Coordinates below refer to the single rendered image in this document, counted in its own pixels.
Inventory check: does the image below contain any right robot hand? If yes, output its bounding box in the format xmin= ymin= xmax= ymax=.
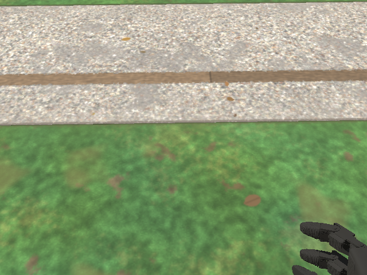
xmin=292 ymin=222 xmax=367 ymax=275

